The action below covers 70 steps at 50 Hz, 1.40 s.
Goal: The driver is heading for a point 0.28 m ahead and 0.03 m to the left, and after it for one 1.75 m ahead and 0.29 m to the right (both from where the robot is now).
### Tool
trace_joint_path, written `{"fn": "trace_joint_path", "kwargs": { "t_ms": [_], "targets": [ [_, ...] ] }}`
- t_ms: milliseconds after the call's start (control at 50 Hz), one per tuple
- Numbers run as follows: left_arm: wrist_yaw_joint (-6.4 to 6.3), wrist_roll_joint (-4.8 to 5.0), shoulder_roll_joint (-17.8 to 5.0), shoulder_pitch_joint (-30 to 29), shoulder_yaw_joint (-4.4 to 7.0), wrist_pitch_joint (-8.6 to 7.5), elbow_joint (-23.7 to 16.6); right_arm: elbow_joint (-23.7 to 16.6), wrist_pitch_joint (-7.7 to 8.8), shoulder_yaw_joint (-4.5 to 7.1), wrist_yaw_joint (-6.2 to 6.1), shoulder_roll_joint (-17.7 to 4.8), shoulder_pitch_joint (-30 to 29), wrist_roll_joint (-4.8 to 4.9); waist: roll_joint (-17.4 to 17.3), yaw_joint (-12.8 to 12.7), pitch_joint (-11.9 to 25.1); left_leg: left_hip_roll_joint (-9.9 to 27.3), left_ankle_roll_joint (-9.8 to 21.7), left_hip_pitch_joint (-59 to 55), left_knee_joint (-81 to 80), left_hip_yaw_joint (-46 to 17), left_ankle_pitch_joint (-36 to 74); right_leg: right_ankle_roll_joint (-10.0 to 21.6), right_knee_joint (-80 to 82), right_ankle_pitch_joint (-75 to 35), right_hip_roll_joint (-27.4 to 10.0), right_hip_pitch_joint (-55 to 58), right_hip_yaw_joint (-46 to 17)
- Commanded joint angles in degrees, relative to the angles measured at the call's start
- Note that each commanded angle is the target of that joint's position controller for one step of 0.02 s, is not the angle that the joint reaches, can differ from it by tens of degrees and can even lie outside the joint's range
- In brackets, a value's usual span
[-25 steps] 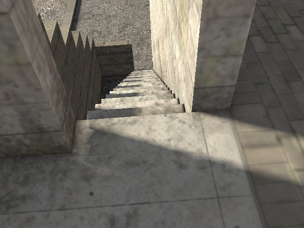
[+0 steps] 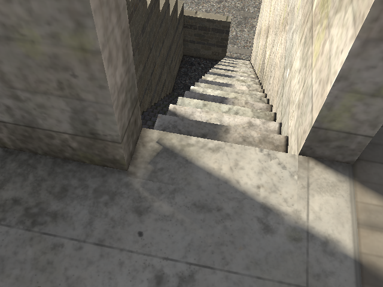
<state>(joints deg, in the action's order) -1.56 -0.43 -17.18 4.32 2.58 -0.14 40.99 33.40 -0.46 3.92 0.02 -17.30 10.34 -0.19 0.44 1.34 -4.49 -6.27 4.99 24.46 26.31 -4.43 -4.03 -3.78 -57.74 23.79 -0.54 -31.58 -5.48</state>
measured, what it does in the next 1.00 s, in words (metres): steps on the spot, turning left: right foot, then left foot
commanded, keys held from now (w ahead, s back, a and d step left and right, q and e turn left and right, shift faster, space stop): q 0.66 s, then e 0.20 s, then w+e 0.14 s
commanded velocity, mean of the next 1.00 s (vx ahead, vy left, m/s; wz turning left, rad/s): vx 0.03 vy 0.00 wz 0.40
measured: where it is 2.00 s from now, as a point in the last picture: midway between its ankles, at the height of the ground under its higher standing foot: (197, 256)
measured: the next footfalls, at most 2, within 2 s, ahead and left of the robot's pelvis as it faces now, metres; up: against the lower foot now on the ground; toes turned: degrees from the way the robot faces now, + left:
right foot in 0.22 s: +0.10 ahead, -0.16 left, +0.00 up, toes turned +14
left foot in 0.66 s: +0.00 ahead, +0.09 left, +0.00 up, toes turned +26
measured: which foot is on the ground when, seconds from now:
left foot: down 0.00-0.22, up 0.24-0.64, down 0.66-1.00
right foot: up 0.00-0.20, down 0.22-0.66, up 0.68-1.00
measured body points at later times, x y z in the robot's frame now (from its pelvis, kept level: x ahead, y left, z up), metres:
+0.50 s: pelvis +0.02 -0.06 +0.01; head +0.06 -0.06 +0.46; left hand +0.07 +0.25 -0.08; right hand +0.26 -0.28 -0.09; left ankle -0.02 +0.08 -0.67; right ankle +0.06 -0.17 -0.73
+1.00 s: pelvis +0.01 -0.01 +0.01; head +0.02 +0.00 +0.46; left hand +0.00 +0.29 -0.11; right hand +0.26 -0.17 -0.08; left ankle -0.04 +0.07 -0.73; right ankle +0.05 -0.14 -0.70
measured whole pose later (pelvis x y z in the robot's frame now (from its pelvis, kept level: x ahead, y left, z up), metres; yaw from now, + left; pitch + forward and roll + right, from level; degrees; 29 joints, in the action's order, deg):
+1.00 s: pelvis +0.01 -0.01 +0.01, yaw +22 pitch +0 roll +1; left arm -0.6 1.5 -16.5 14.3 3.0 2.1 44.4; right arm 39.3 0.5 1.3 -0.7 -12.4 8.8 -0.2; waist 1.4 -0.9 0.0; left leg -1.7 3.7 10.4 24.7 4.4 -15.2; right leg -1.9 -47.2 24.2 -3.2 -21.1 0.2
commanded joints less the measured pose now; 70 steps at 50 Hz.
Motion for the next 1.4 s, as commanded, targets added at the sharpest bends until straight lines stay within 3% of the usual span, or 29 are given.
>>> {"fn": "trace_joint_path", "kwargs": {
  "t_ms": [20, 140, 200, 220, 240, 260, 280, 340, 480, 620, 640, 660, 680, 700, 720, 760, 800, 880, 920, 960, 1120, 1180, 1220, 1240, 1260, 1280, 1300, 1340, 1400],
  "targets": [
    [-0.53, 0.07, -4.29, 5.43, 1.24, 0.51, -1.25, -4.65, 0.02, 3.01, -1.34, -9.58, -1.73, 0.25, -5.82, -1.85, 13.04, 13.50, 9.06, -7.24, -8.20, -17.20, -0.24, -1.00, 5.16, -3.89, 0.99, 4.73, 0.20],
    [0.34, 0.66, -4.83, 2.89, 1.78, -0.63, -2.40, -4.89, -1.39, 2.99, -1.48, -9.07, -1.38, 0.20, -9.79, -0.12, 11.11, 12.57, 6.85, -7.88, -7.83, -23.26, -12.19, 0.49, 16.40, -4.19, 2.45, 8.21, -0.21],
    [1.09, 0.86, -5.17, 6.90, 2.52, -1.50, -1.26, -5.02, -2.08, 2.88, -1.63, -8.69, -2.07, 1.22, -10.05, -2.54, 10.76, 10.48, 4.34, -7.19, -4.50, -24.30, -10.70, 3.18, 31.65, -10.11, 2.72, 16.54, 1.44],
    [0.96, 0.21, -7.86, 8.78, 3.42, -1.49, -0.94, -4.92, -2.13, 2.43, -1.75, -7.15, -0.66, 1.41, -6.61, -2.55, 11.17, 7.55, 1.54, -2.79, -0.01, -21.63, -16.39, 5.55, 36.21, -11.76, -3.48, 22.60, -2.70],
    [0.64, -1.30, -13.65, 8.11, 4.64, -0.96, -1.17, -6.44, -1.91, 1.97, -1.63, -5.11, -0.31, 1.52, 9.32, -0.32, 8.78, -0.87, -2.16, 9.01, 12.13, -9.92, -26.80, 12.72, 39.94, -14.87, -15.87, 25.75, -16.54],
    [0.79, -2.81, -12.21, 6.67, 4.48, -1.10, -2.09, -6.56, -1.02, 3.20, -1.47, -8.87, -0.50, 0.86, 15.28, -1.24, 7.69, -2.12, -5.03, 12.43, 27.11, -5.21, -30.80, 19.19, 42.60, -21.03, -22.79, 21.48, -25.30],
    [0.37, -2.42, -9.13, 2.94, 3.53, -1.29, -3.80, -5.02, -0.90, 4.26, -1.22, -11.54, 1.03, 0.66, 10.28, 0.16, 7.50, 0.56, -6.31, 11.64, 35.54, -6.00, -27.17, 18.61, 41.10, -23.60, -21.58, 20.41, -20.85],
    [-0.52, 0.10, -5.22, -0.06, 2.25, -0.85, -4.81, -1.78, -2.51, 3.60, -1.34, -7.83, 4.25, 0.89, 6.28, 0.46, 6.03, 1.84, -9.27, 12.84, 45.68, -3.38, -19.67, 14.11, 38.67, -26.87, -14.03, 21.91, -7.84],
    [-0.94, -0.29, -9.14, 5.75, 3.59, 0.95, -3.79, -5.90, -2.48, 1.37, -0.34, -3.96, -3.92, 1.36, 9.95, -4.85, 7.49, 7.33, -11.22, 9.68, 28.27, 3.29, -19.25, 16.43, 38.40, -31.43, -15.43, 29.97, -0.40],
    [0.24, 2.35, -10.96, 3.36, 4.54, 0.64, -2.98, -4.64, -3.13, 2.14, 0.93, -4.95, 1.20, 1.47, 9.87, -1.18, 8.84, 5.77, -5.09, -7.95, 2.07, 8.87, -9.64, 12.74, 31.93, -32.13, -16.80, 25.27, 4.88],
    [0.37, 2.39, -9.10, 5.87, 4.10, 0.39, -1.79, -3.74, -3.10, 2.82, 0.54, -6.32, 3.46, 1.35, 6.67, -0.57, 9.58, 4.92, -3.12, -15.13, -3.53, 7.47, -3.44, 9.28, 27.14, -27.27, -14.86, 21.05, 7.75],
    [0.64, 0.39, -6.02, 7.38, 3.28, 0.22, -2.06, -3.85, -2.88, 4.35, -0.20, -11.43, 5.88, 1.47, -5.79, -0.84, 10.80, 13.98, 0.57, -26.15, -5.30, -5.96, 13.93, 3.71, 13.57, -11.53, -9.77, 8.68, 13.33],
    [0.63, -1.81, -3.25, 4.49, 1.81, -0.09, -5.42, -5.53, -2.22, 4.56, -0.55, -15.94, 4.42, -0.07, -19.85, -1.23, 10.77, 28.38, 12.19, -28.46, -3.82, -23.61, 29.90, -0.50, 0.66, 14.50, -1.86, -7.09, 12.56],
    [0.20, -0.51, -6.82, 0.71, 2.86, -0.13, -5.41, -5.04, -0.91, 3.53, -0.12, -11.83, 6.03, -1.58, -13.06, 3.43, 14.60, 29.69, 16.66, -24.81, -5.63, -22.16, 25.65, -0.76, -8.17, 15.39, -2.43, -6.33, 4.91],
    [0.20, 0.97, -7.79, 1.06, 3.27, 0.28, -4.52, -4.01, -0.01, 2.25, -0.06, -9.07, 3.30, -1.72, -10.46, 1.42, 11.88, 25.84, 13.42, -21.93, -5.84, -15.56, 20.53, -0.16, -9.71, 11.30, -3.76, -5.50, 3.70],
    [-0.10, 0.48, -6.82, 4.34, 3.27, 1.12, -1.48, -3.17, 0.64, 0.58, -0.36, -4.44, -3.04, -0.22, -8.20, -1.44, 9.85, 19.86, 7.60, -18.70, -5.80, -7.68, 15.87, -0.60, -6.02, 2.55, -4.73, -2.49, 3.40],
    [0.41, 0.47, -5.11, 8.10, 2.79, 1.48, 0.63, -1.75, 1.11, -0.96, -0.64, -1.31, -5.07, -1.00, -8.57, -3.50, 10.32, 17.17, 6.48, -14.29, -6.33, -1.97, 18.99, -1.66, -2.69, -3.85, -4.16, 5.75, 4.00],
    [0.86, 0.98, -4.05, 5.29, 1.46, 1.69, -0.43, 0.77, 1.16, -0.26, -0.95, -3.74, -3.76, -1.77, -8.22, -0.44, 8.19, 18.10, 7.10, -14.54, -8.82, -1.73, 3.35, -1.11, 11.73, -4.32, -3.85, 10.81, 5.12],
    [0.77, 1.72, -6.59, 3.42, 1.83, 1.66, -1.89, 2.36, 0.75, 1.55, -0.98, -8.99, -0.39, -0.69, -9.41, 2.33, 4.58, 21.43, 8.90, -16.05, -13.61, -7.96, -18.43, 0.36, 11.13, -0.80, -2.69, 5.56, 6.88],
    [0.75, 2.22, -7.18, 1.41, 2.05, 1.11, -3.29, 4.02, 1.09, 1.97, -1.13, -9.24, 2.43, 0.23, -8.03, 3.47, 0.40, 25.38, 9.75, -20.11, -16.82, -14.29, -28.80, 2.31, 10.02, 1.93, -3.97, -3.08, 4.52],
    [3.14, 2.41, -3.22, 3.53, 1.16, -0.97, -3.37, 5.54, 3.80, 2.88, 0.07, -8.59, -0.13, 1.17, -4.61, 0.90, 2.47, 23.06, 6.99, -21.47, -18.02, -2.25, -17.94, 6.00, 17.00, -1.80, -4.97, 3.10, 7.28],
    [3.63, 2.11, -3.45, 6.93, 1.30, -0.79, -2.57, 6.31, 3.55, 3.22, 0.94, -9.51, -1.27, 2.27, -3.82, -1.80, 3.62, 21.41, 4.97, -16.03, -12.97, 3.86, -17.62, 6.87, 24.81, -8.33, -2.14, 13.80, 11.46],
    [2.97, 2.23, -6.97, 16.34, 3.19, -0.43, 0.11, 6.51, 3.84, 2.33, 1.00, -7.12, -1.82, 1.78, -1.63, -6.22, 6.89, 17.83, 1.40, -6.82, 1.00, 10.21, -11.63, 9.26, 27.07, -7.36, 1.20, 29.15, 11.82],
    [2.10, 2.48, -12.95, 25.16, 5.22, -0.42, 1.43, 4.81, 4.23, 0.90, 1.04, -3.16, -4.02, 0.13, 10.18, -9.71, 8.93, 12.23, -3.51, 4.47, 23.80, 16.16, -14.79, 14.17, 33.99, -3.64, -8.61, 38.87, -4.80],
    [2.54, 1.80, -18.96, 25.12, 5.78, -1.78, -0.74, 0.39, 5.61, 0.19, 0.91, -1.35, -6.65, -0.19, 18.93, -8.32, 9.99, 2.43, -6.26, 24.86, 39.99, 8.13, -30.14, 25.31, 45.44, 9.00, -20.06, 45.43, -38.24],
    [2.95, 1.59, -13.64, 22.15, 4.33, -2.99, -2.08, 1.22, 6.94, 1.08, 1.51, -6.31, -6.86, 1.75, 9.85, -8.46, 8.37, 7.21, -5.06, 29.64, 45.54, 0.68, -27.79, 25.63, 47.73, 11.91, -21.56, 44.81, -36.83],
    [3.05, 1.32, -10.46, 19.52, 3.30, -3.64, -2.82, 1.68, 7.66, 1.42, 2.11, -7.96, -5.76, 2.68, 8.28, -6.35, 5.09, 9.41, -3.58, 29.56, 43.74, 0.45, -21.76, 23.45, 47.00, 8.31, -19.56, 41.40, -30.75],
    [2.89, 1.30, -8.02, 14.80, 2.40, -3.71, -4.13, 3.44, 7.93, 1.68, 1.79, -8.26, -4.51, 0.08, 2.49, -3.44, 1.88, 11.99, -4.10, 24.61, 35.84, 0.74, -13.17, 19.83, 46.30, -5.82, -14.71, 34.53, -20.18],
    [1.63, 0.90, -9.21, 14.44, 2.35, -3.81, -5.11, 3.56, 7.24, 1.37, 2.07, -6.33, -4.88, -0.72, 2.84, -1.83, 2.08, 10.41, -6.83, 18.74, 28.21, 2.32, -4.34, 18.44, 47.67, -23.94, -11.08, 29.78, -12.42]
  ]
}}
